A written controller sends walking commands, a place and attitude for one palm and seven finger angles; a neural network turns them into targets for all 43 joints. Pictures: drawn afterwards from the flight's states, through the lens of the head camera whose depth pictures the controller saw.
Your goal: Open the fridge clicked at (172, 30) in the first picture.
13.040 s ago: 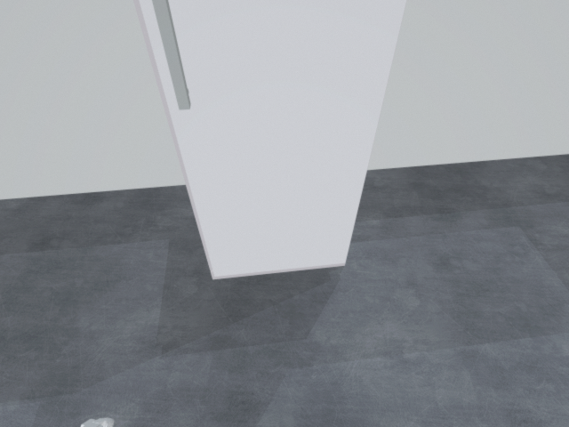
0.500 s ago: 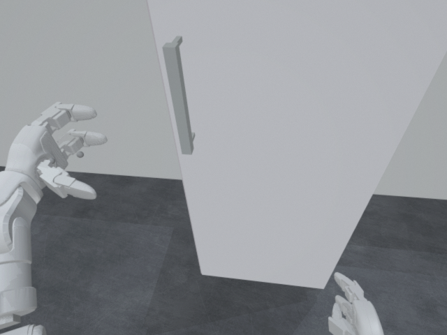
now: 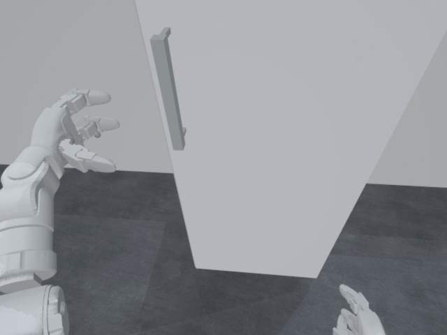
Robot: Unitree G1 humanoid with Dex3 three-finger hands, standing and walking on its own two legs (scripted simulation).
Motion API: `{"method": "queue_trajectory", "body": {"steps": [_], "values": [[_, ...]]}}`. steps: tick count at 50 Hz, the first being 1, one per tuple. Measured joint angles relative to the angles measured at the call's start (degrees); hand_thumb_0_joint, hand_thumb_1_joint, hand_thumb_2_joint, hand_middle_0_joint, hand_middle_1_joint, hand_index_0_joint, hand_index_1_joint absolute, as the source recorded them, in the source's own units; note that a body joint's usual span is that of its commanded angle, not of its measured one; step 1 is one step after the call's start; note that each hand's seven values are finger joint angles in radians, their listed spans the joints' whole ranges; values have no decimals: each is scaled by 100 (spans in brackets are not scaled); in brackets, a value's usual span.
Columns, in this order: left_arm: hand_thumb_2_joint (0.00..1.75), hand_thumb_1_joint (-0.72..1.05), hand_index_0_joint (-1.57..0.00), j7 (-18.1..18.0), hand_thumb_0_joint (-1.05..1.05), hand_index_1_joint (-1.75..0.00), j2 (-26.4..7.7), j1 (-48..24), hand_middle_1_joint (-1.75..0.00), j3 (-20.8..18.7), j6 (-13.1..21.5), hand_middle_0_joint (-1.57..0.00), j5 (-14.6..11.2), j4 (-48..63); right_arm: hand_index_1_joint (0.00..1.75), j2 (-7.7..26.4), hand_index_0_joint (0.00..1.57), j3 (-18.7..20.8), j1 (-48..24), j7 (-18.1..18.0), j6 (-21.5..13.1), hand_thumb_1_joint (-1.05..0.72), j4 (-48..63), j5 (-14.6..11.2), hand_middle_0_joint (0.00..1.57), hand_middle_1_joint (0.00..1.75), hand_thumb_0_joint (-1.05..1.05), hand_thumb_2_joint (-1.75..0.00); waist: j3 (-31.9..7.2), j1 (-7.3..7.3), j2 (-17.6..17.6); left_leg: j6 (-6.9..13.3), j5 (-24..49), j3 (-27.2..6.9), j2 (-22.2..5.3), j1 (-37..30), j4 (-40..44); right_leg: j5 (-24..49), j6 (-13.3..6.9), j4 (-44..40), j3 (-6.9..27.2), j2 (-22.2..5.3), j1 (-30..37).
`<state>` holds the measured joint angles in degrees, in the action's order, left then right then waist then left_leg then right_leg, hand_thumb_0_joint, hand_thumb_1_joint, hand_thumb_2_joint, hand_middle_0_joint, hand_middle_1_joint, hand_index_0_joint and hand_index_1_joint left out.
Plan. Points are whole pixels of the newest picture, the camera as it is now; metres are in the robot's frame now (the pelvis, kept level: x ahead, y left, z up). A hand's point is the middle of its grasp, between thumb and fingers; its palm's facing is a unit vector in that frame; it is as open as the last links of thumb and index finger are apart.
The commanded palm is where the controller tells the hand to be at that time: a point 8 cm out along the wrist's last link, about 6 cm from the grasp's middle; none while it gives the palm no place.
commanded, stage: move the hooked fingers beside the handle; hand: left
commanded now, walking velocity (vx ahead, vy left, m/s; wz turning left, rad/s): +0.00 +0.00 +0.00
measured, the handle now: (173, 94) +0.51 +0.14 +0.20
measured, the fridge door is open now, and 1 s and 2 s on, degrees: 0 0 0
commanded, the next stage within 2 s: feel for the door with the fingertips in 1.52 s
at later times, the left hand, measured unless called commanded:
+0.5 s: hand (123, 115) +0.42 +0.21 +0.21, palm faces +0.00 -1.00 -0.03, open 14.0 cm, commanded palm +0.41 +0.26 +0.21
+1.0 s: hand (133, 110) +0.44 +0.20 +0.20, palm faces +0.00 -1.00 -0.01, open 14.0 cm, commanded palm +0.42 +0.26 +0.21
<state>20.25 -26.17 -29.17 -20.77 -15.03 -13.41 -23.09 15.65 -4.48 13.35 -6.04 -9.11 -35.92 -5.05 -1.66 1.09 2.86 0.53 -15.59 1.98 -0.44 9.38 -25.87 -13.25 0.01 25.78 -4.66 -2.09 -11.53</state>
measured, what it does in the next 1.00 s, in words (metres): stands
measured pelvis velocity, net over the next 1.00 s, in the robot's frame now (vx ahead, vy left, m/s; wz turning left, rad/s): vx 0.01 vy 0.00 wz -0.03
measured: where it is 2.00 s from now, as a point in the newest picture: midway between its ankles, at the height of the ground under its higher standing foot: outside the picture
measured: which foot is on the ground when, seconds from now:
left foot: down 0.00-1.00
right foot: down 0.00-1.00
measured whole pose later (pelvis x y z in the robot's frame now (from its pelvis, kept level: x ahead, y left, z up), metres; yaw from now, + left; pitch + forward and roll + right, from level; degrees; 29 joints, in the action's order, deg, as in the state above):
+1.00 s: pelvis +0.01 +0.00 +0.00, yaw -2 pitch +2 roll +0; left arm 17.0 -26.7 -43.7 -20.3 -5.5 -9.6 -46.1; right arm 16.5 -2.1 20.0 -5.1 -5.0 -38.3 -4.5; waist -2.6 -2.3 2.6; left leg 0.5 -15.8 3.7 -1.2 11.6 -25.1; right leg -12.8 0.0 25.1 -2.9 -1.2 -14.6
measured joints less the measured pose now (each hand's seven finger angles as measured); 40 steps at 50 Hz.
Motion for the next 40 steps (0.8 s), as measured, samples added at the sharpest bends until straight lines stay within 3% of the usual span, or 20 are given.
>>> {"method": "queue_trajectory", "body": {"steps": [10, 18, 40], "values": [[30, -50, -30, -16, -1, -120, -153, -439, -120, -21, 213, -30, 100, -742, 30, 24, 20, 51, 154, -1, 87, -90, -27, -8, 20, 30, 1, -89, -31, -104, -25, -14, -9, 29, -36, 81, 17, 10, -14, -28, 29, 39, -91], [30, -50, -30, -63, -1, -120, -38, -807, -120, 95, 436, -30, 101, -1095, 30, 79, 20, 112, 261, -3, 122, -90, -143, 19, 20, 30, 1, -89, -38, -148, -24, -8, -15, 26, -31, 139, 22, 7, -9, -40, 28, 35, -145], [30, -50, -30, -409, -1, -120, -40, -1789, -120, 116, 968, -30, 449, -2548, 30, 50, 20, 197, 537, 64, 309, -90, -267, 96, 20, 30, 1, -89, -67, -360, -35, -1, -23, 118, -55, 298, 33, 31, -7, -40, 123, 66, -351]]}}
